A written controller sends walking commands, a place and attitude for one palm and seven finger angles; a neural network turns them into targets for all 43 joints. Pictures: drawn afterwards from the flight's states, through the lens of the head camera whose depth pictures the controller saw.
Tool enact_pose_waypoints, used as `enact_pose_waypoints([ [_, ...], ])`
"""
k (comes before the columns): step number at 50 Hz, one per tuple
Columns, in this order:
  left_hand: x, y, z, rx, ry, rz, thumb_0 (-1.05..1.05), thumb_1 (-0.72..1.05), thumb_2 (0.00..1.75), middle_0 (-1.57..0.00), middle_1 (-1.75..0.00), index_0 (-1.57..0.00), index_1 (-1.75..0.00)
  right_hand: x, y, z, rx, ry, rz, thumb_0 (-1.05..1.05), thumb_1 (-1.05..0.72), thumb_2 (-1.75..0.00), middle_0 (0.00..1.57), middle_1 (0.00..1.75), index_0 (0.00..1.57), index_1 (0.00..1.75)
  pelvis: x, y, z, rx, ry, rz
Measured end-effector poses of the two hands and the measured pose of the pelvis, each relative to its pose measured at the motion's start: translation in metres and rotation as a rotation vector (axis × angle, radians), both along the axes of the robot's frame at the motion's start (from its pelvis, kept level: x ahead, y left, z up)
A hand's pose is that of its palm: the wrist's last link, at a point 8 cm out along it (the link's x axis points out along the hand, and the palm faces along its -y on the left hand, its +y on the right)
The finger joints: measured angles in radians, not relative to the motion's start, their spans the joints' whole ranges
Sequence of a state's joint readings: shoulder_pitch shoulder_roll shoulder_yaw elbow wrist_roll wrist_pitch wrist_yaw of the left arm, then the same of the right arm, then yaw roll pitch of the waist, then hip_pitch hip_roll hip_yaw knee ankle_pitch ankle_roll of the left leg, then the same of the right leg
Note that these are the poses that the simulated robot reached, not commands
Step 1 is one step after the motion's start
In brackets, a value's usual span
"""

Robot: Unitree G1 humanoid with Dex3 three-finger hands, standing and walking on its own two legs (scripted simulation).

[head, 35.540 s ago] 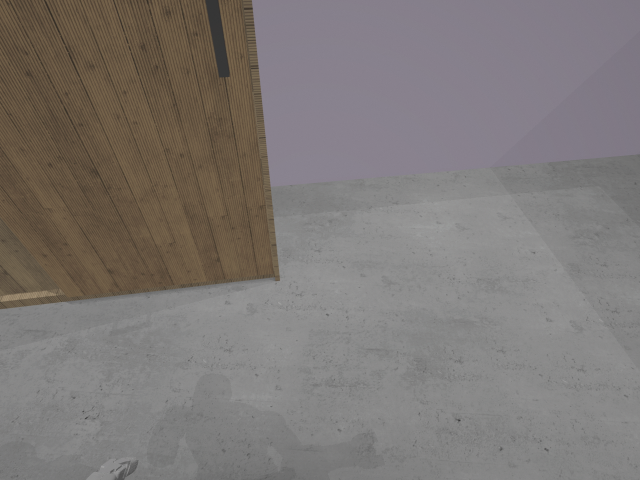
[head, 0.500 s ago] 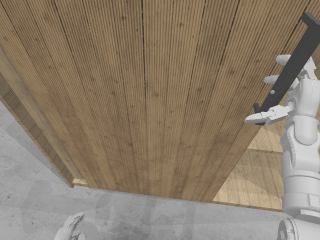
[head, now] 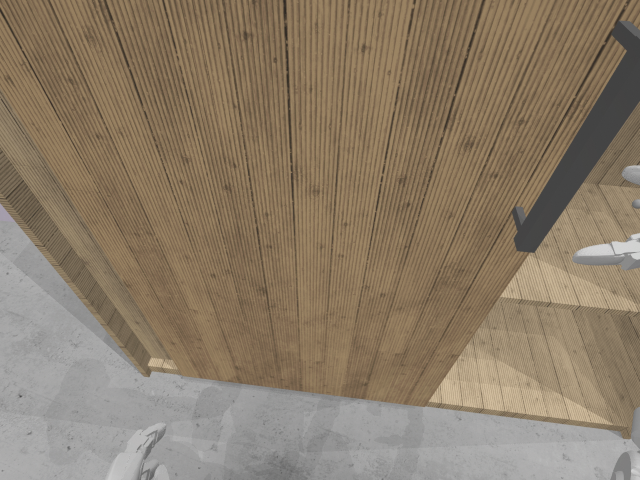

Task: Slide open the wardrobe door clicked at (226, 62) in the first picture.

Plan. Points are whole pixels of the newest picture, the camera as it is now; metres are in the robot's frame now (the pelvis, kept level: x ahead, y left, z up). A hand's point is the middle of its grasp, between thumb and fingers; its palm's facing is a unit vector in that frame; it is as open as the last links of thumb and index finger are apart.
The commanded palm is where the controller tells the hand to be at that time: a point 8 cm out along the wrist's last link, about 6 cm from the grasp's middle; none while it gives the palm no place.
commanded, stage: slip the hand off the handle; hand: right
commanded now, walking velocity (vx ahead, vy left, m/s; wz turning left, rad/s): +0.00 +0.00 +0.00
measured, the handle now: (567, 154) +0.42 -0.25 +0.22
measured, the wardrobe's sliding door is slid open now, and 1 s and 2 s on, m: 0.59 0.59 0.59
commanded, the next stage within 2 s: draw the hand back to the body in 0.76 s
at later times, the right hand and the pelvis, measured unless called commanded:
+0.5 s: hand out of the picture +0.32 -0.31 +0.20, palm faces +0.36 +0.92 -0.14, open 14.7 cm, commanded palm +0.27 -0.34 +0.20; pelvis +0.01 -0.02 +0.00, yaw +1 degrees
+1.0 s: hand out of the picture +0.25 -0.28 +0.20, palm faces +0.25 +0.96 -0.10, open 14.7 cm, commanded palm +0.20 -0.32 +0.20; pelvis +0.00 +0.00 +0.00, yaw -2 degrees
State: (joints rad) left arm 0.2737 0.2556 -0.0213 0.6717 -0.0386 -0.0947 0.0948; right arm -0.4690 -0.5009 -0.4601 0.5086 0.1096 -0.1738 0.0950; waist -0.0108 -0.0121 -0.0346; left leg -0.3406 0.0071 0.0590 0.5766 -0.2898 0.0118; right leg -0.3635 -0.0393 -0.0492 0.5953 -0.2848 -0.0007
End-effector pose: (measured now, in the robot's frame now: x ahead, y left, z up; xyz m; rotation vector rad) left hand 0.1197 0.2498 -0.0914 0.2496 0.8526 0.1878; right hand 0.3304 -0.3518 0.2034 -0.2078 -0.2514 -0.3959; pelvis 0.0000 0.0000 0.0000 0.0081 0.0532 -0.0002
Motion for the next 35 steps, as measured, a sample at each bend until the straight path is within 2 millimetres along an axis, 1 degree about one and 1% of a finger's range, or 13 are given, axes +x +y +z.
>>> enact_pose_waypoints([
  [4, -0.012, 0.004, -0.005, 0.028, 0.049, 0.002, 0.01, 0.90, 0.90, -0.20, -0.30, -0.20, -0.30, 0.004, -0.008, 0.001, -0.009, 0.003, 0.051, -0.01, 0.56, -0.20, 0.30, 1.17, 0.25, 1.15, -0.003, -0.002, -0.002, 0.008, 0.009, -0.015],
  [8, -0.021, 0.005, -0.006, 0.040, 0.062, 0.021, 0.01, 0.90, 0.90, -0.20, -0.30, -0.20, -0.30, 0.014, -0.003, 0.000, 0.004, -0.001, 0.120, -0.01, 0.56, -0.20, 0.27, 1.16, 0.25, 1.15, -0.003, -0.007, -0.002, 0.011, 0.020, -0.014],
  [12, -0.021, 0.000, -0.004, 0.025, 0.036, 0.041, 0.01, 0.90, 0.90, -0.20, -0.30, -0.20, -0.30, 0.017, 0.008, -0.003, 0.014, -0.018, 0.163, -0.01, 0.56, -0.20, 0.26, 1.16, 0.25, 1.15, 0.002, -0.013, -0.002, 0.009, 0.024, 0.005],
  [15, -0.015, -0.007, -0.002, 0.003, 0.002, 0.046, 0.01, 0.90, 0.90, -0.20, -0.30, -0.20, -0.30, 0.010, 0.012, -0.008, 0.018, -0.025, 0.160, -0.01, 0.55, -0.20, 0.26, 1.15, 0.26, 1.15, 0.006, -0.016, -0.002, 0.005, 0.020, 0.021],
  [17, -0.008, -0.013, -0.001, -0.012, -0.022, 0.039, 0.01, 0.90, 0.90, -0.20, -0.30, -0.20, -0.30, 0.001, 0.011, -0.010, 0.018, -0.028, 0.142, -0.01, 0.55, -0.20, 0.26, 1.15, 0.26, 1.15, 0.009, -0.018, -0.001, 0.003, 0.015, 0.027],
  [20, 0.006, -0.022, 0.003, -0.031, -0.058, 0.013, 0.01, 0.90, 0.90, -0.20, -0.30, -0.20, -0.30, -0.018, 0.006, -0.009, 0.009, -0.039, 0.104, -0.01, 0.55, -0.20, 0.26, 1.15, 0.26, 1.15, 0.011, -0.019, -0.001, 0.002, 0.005, 0.029],
  [26, 0.044, -0.040, 0.011, -0.047, -0.136, -0.076, 0.01, 0.90, 0.90, -0.20, -0.30, -0.20, -0.30, -0.058, -0.004, -0.004, -0.006, -0.051, 0.051, -0.01, 0.55, -0.20, 0.26, 1.15, 0.26, 1.15, 0.011, -0.020, 0.000, 0.007, -0.018, 0.004],
  [28, 0.057, -0.046, 0.016, -0.048, -0.168, -0.106, 0.01, 0.90, 0.90, -0.20, -0.30, -0.20, -0.30, -0.068, -0.002, -0.003, -0.006, -0.050, 0.055, -0.01, 0.56, -0.20, 0.26, 1.15, 0.26, 1.15, 0.010, -0.020, 0.000, 0.008, -0.025, -0.007],
  [31, 0.074, -0.054, 0.022, -0.052, -0.219, -0.144, 0.01, 0.90, 0.90, -0.20, -0.30, -0.20, -0.30, -0.080, 0.008, -0.003, -0.003, -0.048, 0.082, -0.01, 0.56, -0.20, 0.26, 1.15, 0.25, 1.15, 0.009, -0.020, 0.000, 0.009, -0.037, -0.019],
  [35, 0.089, -0.061, 0.031, -0.062, -0.276, -0.173, 0.01, 0.90, 0.90, -0.20, -0.30, -0.20, -0.30, -0.089, 0.021, -0.006, 0.001, -0.032, 0.112, -0.01, 0.56, -0.20, 0.26, 1.15, 0.26, 1.15, 0.006, -0.018, 0.000, 0.006, -0.049, -0.026],
])
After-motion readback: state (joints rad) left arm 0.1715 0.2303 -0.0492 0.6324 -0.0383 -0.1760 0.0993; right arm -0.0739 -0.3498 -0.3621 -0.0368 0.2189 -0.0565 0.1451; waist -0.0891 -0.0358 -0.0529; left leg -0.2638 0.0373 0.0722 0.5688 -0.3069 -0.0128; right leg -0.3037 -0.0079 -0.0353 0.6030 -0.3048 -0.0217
